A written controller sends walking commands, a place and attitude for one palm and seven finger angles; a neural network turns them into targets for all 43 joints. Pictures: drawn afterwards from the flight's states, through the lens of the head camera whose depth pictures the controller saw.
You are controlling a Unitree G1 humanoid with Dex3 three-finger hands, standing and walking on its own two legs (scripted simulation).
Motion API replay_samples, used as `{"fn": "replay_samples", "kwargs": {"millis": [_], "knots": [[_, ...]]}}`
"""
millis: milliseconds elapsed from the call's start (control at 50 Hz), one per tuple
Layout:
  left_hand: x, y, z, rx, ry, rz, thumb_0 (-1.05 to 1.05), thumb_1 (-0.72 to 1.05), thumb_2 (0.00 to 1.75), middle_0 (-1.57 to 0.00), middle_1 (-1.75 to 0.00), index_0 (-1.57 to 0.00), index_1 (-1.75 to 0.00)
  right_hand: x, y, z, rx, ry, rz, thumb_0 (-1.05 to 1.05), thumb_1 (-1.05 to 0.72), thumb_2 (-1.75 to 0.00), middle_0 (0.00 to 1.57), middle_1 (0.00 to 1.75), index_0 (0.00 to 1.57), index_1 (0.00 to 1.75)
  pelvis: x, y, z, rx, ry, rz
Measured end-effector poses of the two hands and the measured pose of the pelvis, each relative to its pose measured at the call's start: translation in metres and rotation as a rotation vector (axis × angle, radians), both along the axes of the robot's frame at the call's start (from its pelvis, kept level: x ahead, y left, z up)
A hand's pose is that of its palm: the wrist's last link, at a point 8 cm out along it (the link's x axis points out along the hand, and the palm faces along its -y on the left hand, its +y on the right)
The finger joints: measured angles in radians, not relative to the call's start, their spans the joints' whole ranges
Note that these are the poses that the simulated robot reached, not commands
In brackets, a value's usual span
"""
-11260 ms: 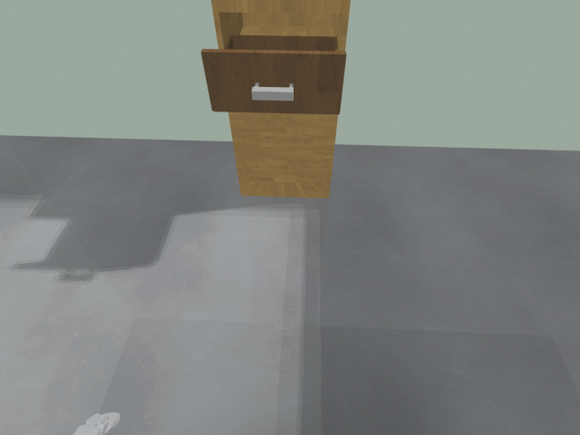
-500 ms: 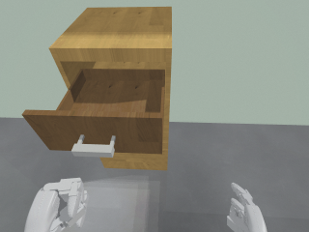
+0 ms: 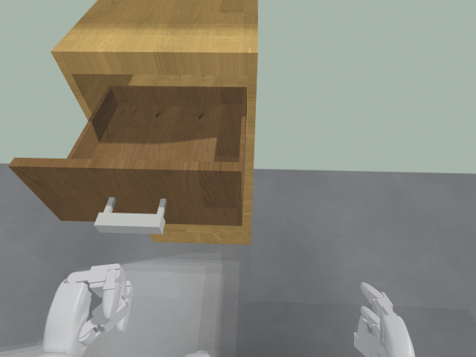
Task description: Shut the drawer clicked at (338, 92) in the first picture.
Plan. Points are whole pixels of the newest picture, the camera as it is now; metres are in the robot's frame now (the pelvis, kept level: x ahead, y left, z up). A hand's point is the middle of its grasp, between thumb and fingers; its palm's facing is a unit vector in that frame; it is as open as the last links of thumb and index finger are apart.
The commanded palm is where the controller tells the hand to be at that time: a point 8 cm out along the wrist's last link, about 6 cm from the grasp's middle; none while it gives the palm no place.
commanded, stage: bring the fist close to the handle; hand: left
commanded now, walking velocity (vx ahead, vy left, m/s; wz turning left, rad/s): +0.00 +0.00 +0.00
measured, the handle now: (134, 213) +0.36 +0.22 +0.02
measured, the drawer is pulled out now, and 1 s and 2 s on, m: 0.28 0.28 0.21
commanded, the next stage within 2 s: push the drawer shut in 0.88 s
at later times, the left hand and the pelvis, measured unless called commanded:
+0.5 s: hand (144, 287) +0.22 +0.17 +0.02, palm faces -0.01 -1.00 -0.04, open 3.3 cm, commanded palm +0.20 +0.23 +0.03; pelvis -0.01 +0.02 -0.03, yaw -1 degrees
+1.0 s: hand (136, 284) +0.23 +0.18 +0.03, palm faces +0.02 -1.00 -0.05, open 3.3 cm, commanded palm +0.21 +0.23 +0.03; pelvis -0.01 +0.02 -0.03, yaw -1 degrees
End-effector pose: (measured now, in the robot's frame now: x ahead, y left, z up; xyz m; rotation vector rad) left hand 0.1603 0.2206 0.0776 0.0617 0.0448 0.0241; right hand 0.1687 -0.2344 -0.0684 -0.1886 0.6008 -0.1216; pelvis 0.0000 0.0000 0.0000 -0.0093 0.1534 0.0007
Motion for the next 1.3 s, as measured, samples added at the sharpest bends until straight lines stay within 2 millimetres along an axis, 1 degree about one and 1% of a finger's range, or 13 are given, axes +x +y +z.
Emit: {"fn": "replay_samples", "kwargs": {"millis": [140,260,420,520,580,700,860,980,1040,1100,1180,1300], "knots": [[0.007,0.002,-0.017,-0.007,0.007,-0.008,0.02,0.9,0.9,-1.4,-1.6,-1.4,-1.6,-0.007,0.008,-0.011,-0.004,0.035,0.005,0.01,-0.9,-0.9,0.21,0.3,0.2,0.3,-0.004,0.006,-0.008,-0.004,0.026,-0.002],[0.02,0.006,-0.029,-0.009,-0.019,-0.015,0.02,0.9,0.9,-1.4,-1.6,-1.4,-1.6,-0.011,0.014,-0.021,-0.012,0.058,0.014,0.01,-0.9,-0.9,0.21,0.3,0.2,0.3,-0.009,0.011,-0.017,-0.011,0.053,-0.004],[0.037,-0.003,-0.046,-0.027,-0.014,-0.047,0.02,0.9,0.9,-1.4,-1.6,-1.4,-1.6,-0.016,0.019,-0.032,-0.015,0.085,0.014,0.01,-0.9,-0.9,0.21,0.3,0.2,0.3,-0.011,0.018,-0.026,-0.013,0.087,-0.012],[0.045,0.002,-0.057,-0.017,-0.009,-0.03,0.02,0.9,0.9,-1.4,-1.6,-1.4,-1.6,-0.019,0.02,-0.037,-0.022,0.107,0.014,0.01,-0.9,-0.9,0.21,0.3,0.2,0.3,-0.012,0.019,-0.032,-0.015,0.104,-0.016],[0.047,0.006,-0.056,-0.016,-0.017,-0.017,0.02,0.9,0.9,-1.4,-1.6,-1.4,-1.6,-0.02,0.02,-0.04,-0.023,0.119,0.014,0.01,-0.9,-0.9,0.21,0.3,0.2,0.3,-0.012,0.02,-0.034,-0.018,0.108,-0.016],[0.043,0.007,-0.047,-0.013,-0.035,-0.023,0.02,0.9,0.9,-1.4,-1.6,-1.4,-1.6,-0.02,0.022,-0.039,-0.016,0.127,0.009,0.01,-0.9,-0.9,0.21,0.3,0.2,0.3,-0.01,0.022,-0.032,-0.022,0.108,-0.014],[0.044,0.005,-0.06,-0.025,0.013,-0.026,0.02,0.9,0.9,-1.4,-1.6,-1.4,-1.6,-0.016,0.022,-0.038,-0.026,0.123,0.012,0.01,-0.9,-0.9,0.21,0.3,0.2,0.3,-0.01,0.022,-0.033,-0.022,0.113,-0.013],[0.044,0.009,-0.049,-0.015,-0.039,-0.01,0.02,0.9,0.9,-1.4,-1.6,-1.4,-1.6,-0.013,0.02,-0.036,-0.028,0.122,0.01,0.01,-0.9,-0.9,0.21,0.3,0.2,0.3,-0.008,0.02,-0.033,-0.024,0.114,-0.012],[0.044,0.009,-0.048,-0.008,-0.038,-0.012,0.02,0.9,0.9,-1.4,-1.6,-1.4,-1.6,-0.012,0.02,-0.036,-0.025,0.121,0.013,0.01,-0.9,-0.9,0.21,0.3,0.2,0.3,-0.007,0.02,-0.033,-0.026,0.113,-0.009],[0.048,0.007,-0.053,-0.007,-0.019,-0.027,0.02,0.9,0.9,-1.4,-1.6,-1.4,-1.6,-0.011,0.019,-0.038,-0.028,0.122,0.018,0.01,-0.9,-0.9,0.21,0.3,0.2,0.3,-0.008,0.02,-0.034,-0.026,0.116,-0.006],[0.06,0.002,-0.059,-0.013,-0.013,-0.044,0.02,0.9,0.9,-1.41,-1.6,-1.4,-1.6,-0.012,0.017,-0.041,-0.033,0.13,0.014,0.01,-0.9,-0.9,0.21,0.3,0.2,0.3,-0.009,0.019,-0.036,-0.025,0.121,-0.008],[0.08,0.001,-0.048,-0.006,-0.064,-0.038,0.02,0.9,0.9,-1.41,-1.6,-1.4,-1.6,-0.019,0.015,-0.044,-0.025,0.157,0.001,0.01,-0.9,-0.9,0.21,0.3,0.2,0.3,-0.008,0.017,-0.033,-0.02,0.121,-0.012]]}}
